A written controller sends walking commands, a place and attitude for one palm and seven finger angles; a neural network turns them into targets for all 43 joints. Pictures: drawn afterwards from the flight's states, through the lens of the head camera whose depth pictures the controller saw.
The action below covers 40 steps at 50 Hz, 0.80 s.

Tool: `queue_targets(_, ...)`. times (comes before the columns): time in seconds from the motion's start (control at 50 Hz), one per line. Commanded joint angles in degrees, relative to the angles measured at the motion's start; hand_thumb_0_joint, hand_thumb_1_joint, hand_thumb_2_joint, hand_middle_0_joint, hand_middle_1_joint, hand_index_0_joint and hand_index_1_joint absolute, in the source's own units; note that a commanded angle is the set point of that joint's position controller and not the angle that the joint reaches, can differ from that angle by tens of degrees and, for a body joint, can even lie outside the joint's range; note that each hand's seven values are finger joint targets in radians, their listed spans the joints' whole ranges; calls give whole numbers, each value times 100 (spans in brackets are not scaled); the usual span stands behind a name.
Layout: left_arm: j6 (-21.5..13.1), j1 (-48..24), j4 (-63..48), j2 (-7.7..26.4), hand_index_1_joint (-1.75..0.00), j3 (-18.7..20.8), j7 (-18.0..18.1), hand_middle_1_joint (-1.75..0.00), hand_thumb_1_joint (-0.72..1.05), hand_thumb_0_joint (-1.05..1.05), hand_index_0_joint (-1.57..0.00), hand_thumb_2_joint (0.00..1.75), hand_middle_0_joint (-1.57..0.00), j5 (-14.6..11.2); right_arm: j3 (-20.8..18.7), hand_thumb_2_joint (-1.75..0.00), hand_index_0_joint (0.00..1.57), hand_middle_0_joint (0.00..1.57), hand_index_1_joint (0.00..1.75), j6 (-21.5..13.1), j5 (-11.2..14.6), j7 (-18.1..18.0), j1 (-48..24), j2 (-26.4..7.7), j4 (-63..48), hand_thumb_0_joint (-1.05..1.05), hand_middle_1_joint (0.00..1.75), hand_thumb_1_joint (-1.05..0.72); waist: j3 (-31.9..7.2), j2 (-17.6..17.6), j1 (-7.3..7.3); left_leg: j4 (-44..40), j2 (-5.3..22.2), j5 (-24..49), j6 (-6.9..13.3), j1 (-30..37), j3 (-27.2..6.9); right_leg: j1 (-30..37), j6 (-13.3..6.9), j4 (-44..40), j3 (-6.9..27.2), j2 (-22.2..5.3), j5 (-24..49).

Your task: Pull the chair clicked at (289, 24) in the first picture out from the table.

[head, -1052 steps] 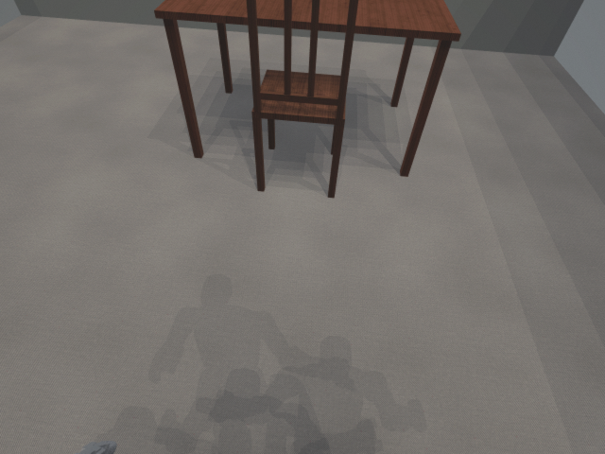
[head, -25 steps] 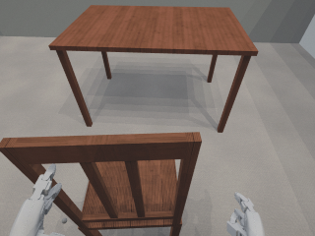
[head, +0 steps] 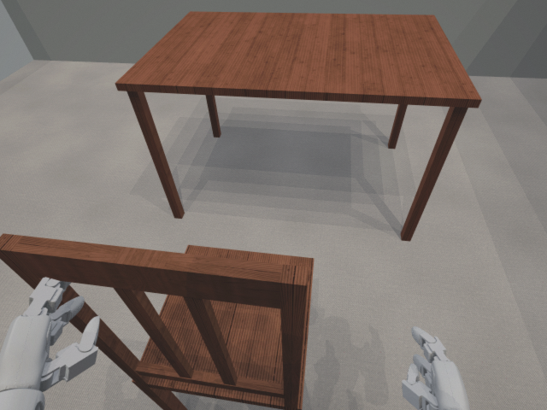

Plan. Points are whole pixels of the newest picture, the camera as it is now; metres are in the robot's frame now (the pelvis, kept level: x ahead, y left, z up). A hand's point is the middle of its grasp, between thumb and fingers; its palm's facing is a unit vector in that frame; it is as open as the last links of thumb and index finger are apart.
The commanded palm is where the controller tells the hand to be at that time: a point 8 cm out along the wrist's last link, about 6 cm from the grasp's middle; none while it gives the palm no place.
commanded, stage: draw the hand back to the body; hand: left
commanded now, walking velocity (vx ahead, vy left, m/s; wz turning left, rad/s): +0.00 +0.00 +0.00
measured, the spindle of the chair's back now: (162, 338) +0.23 +0.23 -0.06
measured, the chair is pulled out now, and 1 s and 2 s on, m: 0.63 0.66 0.69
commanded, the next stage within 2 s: step back with the hand held close in 0.34 s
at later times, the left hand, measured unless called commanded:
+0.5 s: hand (82, 352) +0.15 +0.26 +0.08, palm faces +0.31 -0.83 -0.46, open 7.2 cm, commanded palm +0.13 +0.30 +0.18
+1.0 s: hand out of the picture +0.08 +0.25 +0.08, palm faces +0.05 -0.83 -0.56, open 6.9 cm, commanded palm +0.04 +0.31 +0.18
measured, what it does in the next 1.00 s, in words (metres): shifts its weight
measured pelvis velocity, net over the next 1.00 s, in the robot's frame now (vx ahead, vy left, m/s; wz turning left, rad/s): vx -0.10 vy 0.01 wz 0.01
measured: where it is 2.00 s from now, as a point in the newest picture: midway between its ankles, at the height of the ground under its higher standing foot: outside the picture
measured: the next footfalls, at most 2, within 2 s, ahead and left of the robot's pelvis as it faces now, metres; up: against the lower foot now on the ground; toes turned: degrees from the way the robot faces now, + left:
right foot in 1.40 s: -0.19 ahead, -0.13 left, +0.00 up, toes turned +0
left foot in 1.62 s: -0.09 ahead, +0.11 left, +0.00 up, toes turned -1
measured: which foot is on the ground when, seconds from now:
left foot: down 0.00-1.00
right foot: down 0.00-1.00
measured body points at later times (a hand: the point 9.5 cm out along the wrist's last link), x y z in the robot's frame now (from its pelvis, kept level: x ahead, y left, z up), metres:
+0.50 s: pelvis -0.01 +0.00 +0.00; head -0.02 -0.02 +0.45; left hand +0.13 +0.30 +0.11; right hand +0.18 -0.22 -0.08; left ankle -0.02 +0.15 -0.73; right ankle -0.06 -0.11 -0.73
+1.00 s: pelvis -0.10 +0.01 -0.01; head -0.04 +0.03 +0.44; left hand +0.07 +0.30 +0.12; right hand +0.09 -0.22 -0.09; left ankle -0.02 +0.15 -0.73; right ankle -0.06 -0.11 -0.73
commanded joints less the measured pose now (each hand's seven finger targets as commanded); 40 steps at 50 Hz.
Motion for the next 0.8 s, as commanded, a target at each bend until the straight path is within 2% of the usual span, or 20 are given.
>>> queue_targets(0.0,-1273,-1585,-2959,1673,-30,1802,494,-30,90,0,-20,90,-20,243,-174,-90,20,20,30,-412,-15,1,-582,-488,-875,0,30,-90,-1152,891,-68,-213,49,2633,232,733,115,-63,-114,-226,-8,-249,2874)
queue_targets(0.06,-1235,-1555,-2813,1616,-30,1774,463,-30,90,0,-20,90,-20,234,-161,-90,20,20,30,-430,-11,28,-642,-468,-853,0,30,-90,-1051,787,-73,-210,39,2483,225,626,153,-53,-108,-262,5,-251,2917)
queue_targets(0.1,-1266,-1581,-2860,1690,-30,1834,465,-30,90,0,-20,90,-20,235,-166,-90,20,20,30,-442,-28,43,-634,-484,-842,0,30,-90,-1139,718,-59,-196,33,2504,238,632,139,-13,-105,-233,-3,-256,2968)
queue_targets(0.18,-1294,-1636,-2889,1681,-30,1819,458,-30,90,0,-20,90,-20,257,-149,-90,20,20,30,-469,-32,60,-640,-481,-835,0,30,-90,-1084,991,-47,-269,38,2324,210,603,97,-60,-128,-258,-5,-257,2645)
queue_targets(0.22,-1320,-1585,-2905,1708,-30,1855,470,-30,90,0,-20,90,-20,265,-158,-90,20,20,30,-493,-42,58,-630,-478,-834,0,30,-90,-1192,905,-34,-240,32,2382,226,622,115,-15,-122,-229,-10,-260,2732)
queue_targets(0.26,-1282,-1572,-2773,1641,-30,1801,445,-30,90,0,-20,90,-20,256,-145,-90,20,20,30,-488,-28,61,-671,-454,-826,0,30,-90,-977,828,-52,-275,38,2166,212,518,114,-104,-118,-303,-8,-248,2551)
queue_targets(0.32,-1347,-1587,-2843,1689,-30,1849,455,-30,90,0,-20,90,-20,269,-170,-90,20,20,30,-511,-39,54,-637,-482,-821,0,30,-90,-1118,799,-42,-275,52,2156,226,584,99,-108,-124,-274,-5,-248,2475)
queue_targets(0.36,-1331,-1564,-2774,1690,-30,1849,451,-30,90,0,-20,90,-20,270,-150,-90,20,20,30,-519,-34,48,-642,-472,-806,0,30,-90,-1030,942,-47,-308,45,2027,213,506,99,-111,-132,-307,9,-252,2364)
queue_targets(0.42,-1367,-1541,-2751,1697,-30,1861,453,-30,90,0,-20,90,-20,273,-171,-90,20,20,30,-522,-37,49,-645,-481,-808,0,30,-90,-1058,813,-48,-299,47,1973,229,523,98,-145,-129,-313,7,-250,2305)
queue_targets(0.44,-1340,-1671,-2719,1589,-30,1706,430,-30,90,0,-20,90,-20,264,-145,-90,20,20,30,-517,-39,53,-645,-500,-779,0,30,-90,-977,824,-95,-312,36,1900,218,436,87,-122,-136,-333,7,-252,2272)
queue_targets(0.46,-1577,-2522,-2623,2537,-30,2459,268,-30,90,0,-20,90,-20,63,-348,-90,20,20,30,-152,94,9,-396,-703,-1023,0,30,-90,7,281,-248,-223,239,1813,329,27,-93,-716,-92,-753,716,-451,2809)
queue_targets(0.48,-1541,-2207,-2298,1997,-30,2134,178,-30,90,0,-20,90,-20,99,-322,-90,20,20,30,30,87,23,-384,-533,-1010,0,30,-90,-137,125,-312,-160,237,1723,299,29,-72,-522,-102,-766,665,-576,3072)
queue_targets(0.52,-1583,-1859,-2410,1689,-30,1926,137,-30,90,0,-20,90,-20,99,-321,-90,20,20,30,225,86,59,-485,-525,-1185,0,30,-90,-470,227,-314,-97,247,2099,290,183,-21,-270,-93,-639,626,-640,3515)
queue_targets(0.54,-1642,-1820,-2654,1775,-30,1975,157,-30,90,0,-20,90,-20,114,-331,-90,20,20,30,295,88,46,-522,-552,-1250,0,30,-90,-818,650,-293,-182,283,2381,289,315,-41,-74,-104,-500,624,-657,3578)
queue_targets(0.56,-1686,-1536,-2730,1770,-30,2020,191,-30,90,0,-20,90,-20,110,-337,-90,20,20,30,354,82,39,-538,-540,-1286,0,30,-90,-986,816,-267,-205,338,2700,301,385,-61,17,-89,-419,588,-617,3542)
queue_targets(0.62,-1755,-1044,-3090,1789,-30,2116,267,-30,90,0,-20,90,-20,89,-381,-90,20,20,30,507,69,50,-581,-566,-1398,0,30,-90,-1399,860,-223,-249,525,3376,331,398,-180,231,-41,-171,440,-506,3363)
queue_targets(0.64,-1771,-828,-3149,1846,-30,2183,283,-30,90,0,-20,90,-20,86,-397,-90,20,20,30,538,74,41,-603,-564,-1396,0,30,-90,-1531,1048,-202,-313,552,3420,352,382,-265,302,-38,-91,395,-455,3156)
queue_targets(0.72,-1835,-424,-3453,1942,-30,2376,336,-30,90,0,-20,90,-20,48,-439,-90,20,20,30,586,66,8,-630,-523,-1446,0,30,-90,-1602,922,-184,-283,705,3227,377,40,-365,222,0,-7,307,-411,2723)
queue_targets(0.74,-1843,-313,-3489,2025,-30,2446,338,-30,90,0,-20,90,-20,35,-474,-90,20,20,30,582,74,-4,-637,-556,-1425,0,30,-90,-1675,1120,-185,-339,686,3067,375,-20,-413,255,-29,24,332,-388,2585)
queue_targets(0.78,-1895,-278,-3643,2044,-30,2472,358,-30,90,0,-20,90,-20,25,-466,-90,20,20,30,547,50,-37,-606,-555,-1420,0,30,-90,-1509,1219,-193,-427,761,2636,384,-334,-506,145,-10,84,297,-356,2193)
